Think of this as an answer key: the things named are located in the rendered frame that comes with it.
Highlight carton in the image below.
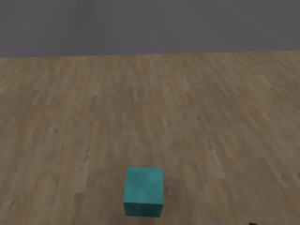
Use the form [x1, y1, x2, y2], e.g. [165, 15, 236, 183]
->
[123, 167, 163, 218]

